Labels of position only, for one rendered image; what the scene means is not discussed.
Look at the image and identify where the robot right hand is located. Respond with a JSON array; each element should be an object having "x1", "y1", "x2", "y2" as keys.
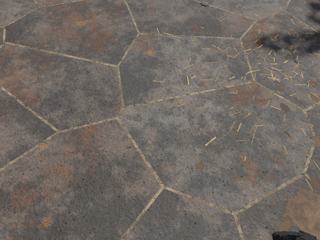
[{"x1": 272, "y1": 230, "x2": 317, "y2": 240}]

